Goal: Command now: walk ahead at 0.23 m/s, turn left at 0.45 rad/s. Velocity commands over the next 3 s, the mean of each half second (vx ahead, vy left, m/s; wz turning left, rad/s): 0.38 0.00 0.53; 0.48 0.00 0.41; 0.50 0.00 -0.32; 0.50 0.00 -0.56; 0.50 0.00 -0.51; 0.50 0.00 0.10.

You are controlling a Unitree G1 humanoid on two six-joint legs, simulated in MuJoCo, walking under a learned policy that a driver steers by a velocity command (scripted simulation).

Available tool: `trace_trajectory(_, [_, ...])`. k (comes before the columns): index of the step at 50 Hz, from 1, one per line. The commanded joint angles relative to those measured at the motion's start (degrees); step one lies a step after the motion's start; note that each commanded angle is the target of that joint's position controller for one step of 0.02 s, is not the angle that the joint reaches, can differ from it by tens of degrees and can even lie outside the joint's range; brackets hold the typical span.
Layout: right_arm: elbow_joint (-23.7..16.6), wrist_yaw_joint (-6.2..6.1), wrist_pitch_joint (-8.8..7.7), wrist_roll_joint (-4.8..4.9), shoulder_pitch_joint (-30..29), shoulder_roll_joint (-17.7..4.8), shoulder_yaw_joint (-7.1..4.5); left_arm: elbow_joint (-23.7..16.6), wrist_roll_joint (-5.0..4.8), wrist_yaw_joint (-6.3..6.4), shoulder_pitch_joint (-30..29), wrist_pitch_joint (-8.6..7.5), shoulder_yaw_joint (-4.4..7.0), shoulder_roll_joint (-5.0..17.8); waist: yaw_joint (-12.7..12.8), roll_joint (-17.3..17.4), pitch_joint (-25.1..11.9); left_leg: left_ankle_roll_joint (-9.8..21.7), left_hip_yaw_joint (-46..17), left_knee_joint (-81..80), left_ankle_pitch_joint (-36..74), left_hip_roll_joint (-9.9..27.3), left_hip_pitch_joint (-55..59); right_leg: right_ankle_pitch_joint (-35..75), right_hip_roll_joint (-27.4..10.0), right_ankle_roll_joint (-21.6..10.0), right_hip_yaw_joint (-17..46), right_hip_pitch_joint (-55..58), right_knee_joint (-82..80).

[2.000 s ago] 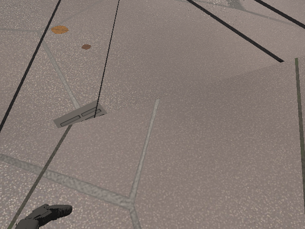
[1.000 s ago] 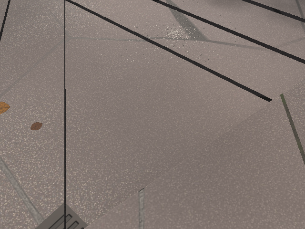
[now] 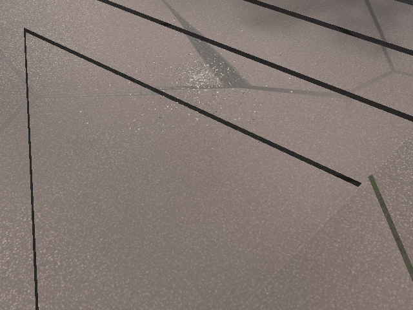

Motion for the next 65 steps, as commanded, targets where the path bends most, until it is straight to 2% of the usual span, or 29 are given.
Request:
trace_trajectory(1, [-5.3, -0.17, 0.34, 0.44, -6.3, -8.6, -2.76, -1.2, -0.07, 0.47, 9.6, -1.98, 1.04, 4.5, 7.4, 6.3, -1.8, 4.6, -18.5, -9.7, -30.1, 9.3, -12.3, 4.0, 1.5, -3.1, -1.8, 17.4, -15.0])
trace_trajectory(3, [-8.3, -0.60, -0.57, 1.90, -6.2, -0.8, -0.94, -1.3, 1.04, 1.55, 13.5, -2.91, 3.40, 15.4, 8.0, -16.0, -2.4, -1.2, -1.0, 18.5, -27.6, -4.0, -26.4, -22.1, -23.7, -9.1, 29.2, 24.4, -32.9])
trace_trajectory(4, [-7.8, -0.65, -0.93, -0.53, -8.4, -6.0, -1.82, -1.8, 1.88, 1.68, 8.8, -3.05, 3.80, 15.2, 6.3, -7.3, 3.6, -1.4, -3.2, 25.2, -17.9, 0.3, -27.7, -22.2, -25.1, -11.1, 31.5, 14.7, -34.8])
trace_trajectory(8, [-4.0, 1.99, -0.89, -1.27, -1.9, -7.4, -2.74, -3.2, 0.09, 0.69, 3.6, -5.07, 2.02, 7.6, 1.2, -7.4, 2.8, -3.8, 0.4, 34.5, -6.9, 3.5, -22.5, -5.9, -15.1, -7.8, 12.4, 14.0, -33.6])
trace_trajectory(16, [-7.9, 4.27, -0.44, -1.29, -13.5, -4.4, -1.00, 0.4, 0.53, -0.07, 14.3, -6.57, 3.36, 8.9, 7.2, -6.6, 3.3, -5.0, 5.1, 25.1, -0.6, 6.0, -21.1, 16.2, -15.4, -9.0, -0.6, 19.1, -30.3])
trace_trajectory(17, [-6.9, 4.56, -4.52, -3.27, -9.4, 0.9, 1.31, -0.7, 4.94, -2.10, 16.1, -9.41, 0.67, 3.2, 6.9, -8.9, 1.6, -3.1, 1.7, 24.2, -0.3, 9.2, -25.9, 10.6, -20.5, -14.1, 2.2, 24.2, -34.3])
trace_trajectory(18, [-5.8, 4.37, -6.71, -3.22, -9.9, -0.9, 0.97, -1.1, 5.49, -1.81, 16.2, -10.45, 0.35, 2.6, 7.7, -5.3, 3.2, -1.7, 2.0, 26.3, 1.7, 8.9, -26.4, 13.3, -20.7, -14.7, 2.0, 24.5, -33.0])
trace_trajectory(21, [-7.2, 4.07, -8.55, -2.89, -15.8, -2.1, 1.25, -0.9, 3.69, -1.46, 16.3, -10.36, 0.49, 7.0, 7.8, -4.3, 1.7, -1.1, 6.3, 21.5, -2.5, 8.2, -23.2, 18.9, -18.6, -13.5, -3.8, 25.1, -30.8])
trace_trajectory(22, [-8.6, 4.17, -4.70, -2.15, -18.8, -6.7, -0.59, 1.5, 0.04, -1.00, 17.3, -9.20, 3.70, 12.6, 7.5, -4.2, 5.3, -0.8, 9.5, 24.7, 1.8, 7.1, -22.7, 36.3, -17.7, -9.5, -8.3, 24.6, -24.4])
trace_trajectory(23, [-7.8, 4.29, -7.14, -3.35, -12.7, -1.0, 1.75, -0.6, 4.84, -1.18, 17.9, -9.84, 0.22, 6.9, 5.9, -7.8, -2.5, -0.5, 6.0, 24.0, -2.9, 9.0, -16.1, 34.8, -19.4, -11.1, -6.9, 24.1, -25.4])
trace_trajectory(27, [-2.6, 3.24, -11.43, -1.67, 6.0, -6.4, -0.75, -1.6, 6.20, -1.42, 11.3, -9.59, 2.07, 13.7, -4.1, -0.7, -3.5, 2.0, 14.0, 16.1, -0.5, -0.3, 14.5, 49.5, -15.2, -8.9, -16.8, 7.1, 2.0])
trace_trajectory(28, [1.0, 2.06, -12.11, -2.75, 17.3, -8.7, -1.96, 0.1, 7.85, -3.09, 14.0, -9.39, 1.18, 10.6, -8.4, 4.2, -6.8, 5.9, 10.0, 13.1, -0.2, 0.1, 30.2, 35.5, -12.2, -6.1, -16.4, -7.2, 21.1])
trace_trajectory(29, [2.5, 0.30, -11.81, -3.33, 23.7, -13.0, -2.25, -0.5, 9.00, -5.30, 20.6, -9.78, -1.54, 0.2, -4.2, 15.2, -18.6, 21.1, -14.1, 12.5, 16.7, 12.7, 48.3, -13.6, -2.3, -0.5, -12.2, -22.3, 45.8])
trace_trajectory(30, [3.1, 0.48, -12.33, -4.18, 30.2, -12.1, -1.68, -7.0, 3.99, -6.35, 7.3, -11.54, -2.46, -0.6, -12.3, 8.2, -13.0, 24.0, -32.1, 2.5, 12.5, 20.7, 51.3, -15.7, 2.3, -1.6, 1.1, -40.8, 51.7])
trace_trajectory(31, [3.7, 0.59, -13.64, -2.85, 25.2, -8.9, -1.03, -12.0, 1.60, -5.89, -7.3, -12.06, -1.43, 1.5, -13.1, 6.3, 2.1, 18.7, -33.2, -0.5, -0.5, 22.3, 38.5, -11.1, -1.1, -2.6, 5.9, -51.0, 48.0])
trace_trajectory(34, [-0.5, 3.23, -12.03, -3.40, 1.5, -0.5, 3.73, -8.6, 5.58, -2.97, 2.0, -10.03, -0.69, 4.8, 3.7, 0.1, 4.2, 17.0, -23.4, 0.5, -8.7, 18.5, 0.8, 3.3, -6.6, -2.9, 6.5, -31.2, 39.6])
trace_trajectory(38, [-2.9, 0.99, -12.44, -4.88, -5.4, -1.8, 4.12, -8.1, 5.71, -4.39, 6.9, -7.50, -3.94, -1.5, 7.0, -1.9, 1.5, 10.0, -5.8, 3.8, -16.1, 5.6, -27.5, 39.1, -8.8, -1.5, 3.1, -3.0, 18.4])
trace_trajectory(41, [1.1, 0.70, -12.44, -2.09, 8.7, -7.4, 2.87, -9.0, 4.42, -5.57, -0.5, -5.91, -4.29, -0.2, 0.9, 0.2, 3.3, 8.5, -2.8, 9.0, -26.2, 1.5, -27.4, 47.2, -4.3, 2.5, -7.6, 8.4, -0.2])
trace_trajectory(42, [3.1, -2.07, -9.89, 6.84, 11.6, -5.4, 1.39, -13.4, -3.76, -3.12, -9.9, -8.62, -1.54, 4.4, -2.8, -3.4, 5.9, 7.6, -10.5, 9.4, -15.9, 6.4, -18.3, 46.6, -2.3, 0.9, -3.5, 0.4, -7.8])
trace_trajectory(43, [4.6, -3.51, -8.02, 6.29, 13.5, -5.3, 1.74, -14.7, -5.21, -2.60, -13.5, -9.88, -1.68, 4.4, -4.0, -1.7, 6.3, 6.7, -12.5, 14.2, -13.8, 7.8, -8.0, 45.1, -3.6, 0.3, -0.9, -5.1, -14.0])
trace_trajectory(45, [6.2, -4.27, -5.07, 3.55, 15.5, -4.5, 1.47, -13.0, -2.84, -3.37, -9.7, -11.15, -0.88, 4.1, -4.4, 1.1, 2.2, 5.1, -10.6, 26.7, -7.1, 6.2, 9.3, 50.8, -5.1, -1.0, -0.2, -8.0, -25.5])
trace_trajectory(47, [5.7, -2.77, -4.18, 1.18, 12.2, -3.8, 1.40, -5.7, -1.25, -3.99, 15.1, -10.69, 1.30, 5.6, 7.5, 3.5, -8.9, 3.2, -5.5, 50.1, -1.4, 3.0, -2.2, 51.2, -7.1, -4.4, -1.3, 21.5, -15.0])
trace_trajectory(48, [6.3, -1.49, -5.28, 2.04, 21.0, 4.5, 3.07, -2.2, -0.84, -4.42, 25.2, -10.36, 1.63, 7.0, 7.8, -9.4, -18.3, -0.4, -6.7, 73.9, -36.3, -3.1, -26.0, 62.3, -20.2, -13.8, 11.1, 49.8, 2.5])
trace_trajectory(50, [-0.7, -0.81, -7.96, 5.90, 15.4, -1.3, 3.30, 1.1, -3.56, -3.68, 28.8, -8.08, 4.82, 14.1, 10.5, -17.8, -27.1, -3.0, -6.4, 86.7, -31.8, 2.4, -45.2, 11.0, -30.0, -25.3, 38.7, 56.0, -10.2])
trace_trajectory(51, [-4.0, -1.95, -8.12, 4.85, 2.1, -5.9, 1.84, -2.1, -2.12, -1.99, 18.6, -7.38, 3.37, 8.7, 9.4, -1.3, -15.4, -1.9, 0.6, 71.6, -17.4, 7.8, -45.3, -7.3, -25.3, -19.9, 36.3, 39.8, -22.3])
trace_trajectory(55, [-5.0, -2.90, -6.48, 0.60, -1.0, -2.0, 1.69, -3.1, -0.51, -0.80, 5.6, -8.59, 2.20, 5.6, -0.7, -1.1, 1.3, -5.1, -2.1, 45.8, -9.1, 13.6, -26.0, 6.0, -15.8, -16.8, 23.9, -3.0, -26.3])
trace_trajectory(58, [-5.5, -1.98, -7.39, 0.05, -3.4, 0.4, 2.72, -3.5, -1.53, -0.04, 5.1, -7.92, 3.42, 7.9, -0.4, -5.6, -3.4, -7.2, 2.0, 22.8, 2.7, 10.5, -6.1, 22.2, -8.8, -13.9, 8.4, -12.2, -25.4])
trace_trajectory(62, [-7.9, -1.41, -7.26, 1.56, -9.5, -2.7, 1.62, -2.0, -3.56, 0.05, 10.3, -6.88, 4.42, 8.5, 1.8, -4.6, -3.8, -6.9, 1.7, 11.7, 5.2, 8.1, -3.3, 11.1, -11.4, -12.4, 12.9, -4.9, -23.0])
trace_trajectory(65, [-7.6, -1.22, -7.80, 1.68, -6.1, -5.2, -0.25, -1.9, -2.61, 0.07, 12.7, -5.68, 3.91, 5.9, -0.3, -4.1, -4.4, -4.4, 3.1, 7.3, -0.8, 7.5, 4.9, 2.9, -8.5, -8.4, 14.5, -4.3, -14.1])
Next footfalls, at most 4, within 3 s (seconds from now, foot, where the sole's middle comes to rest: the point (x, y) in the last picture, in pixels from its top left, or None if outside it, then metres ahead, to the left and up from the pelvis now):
0.04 right None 0.05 -0.11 -0.78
0.54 left None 0.18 0.18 -0.78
0.94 right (165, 290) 0.61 0.15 -0.91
1.32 left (74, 282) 0.65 0.48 -0.91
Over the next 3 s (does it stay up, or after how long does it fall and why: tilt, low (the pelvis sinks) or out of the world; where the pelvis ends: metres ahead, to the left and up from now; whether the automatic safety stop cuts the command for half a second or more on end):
stays up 1.41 0.26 -0.13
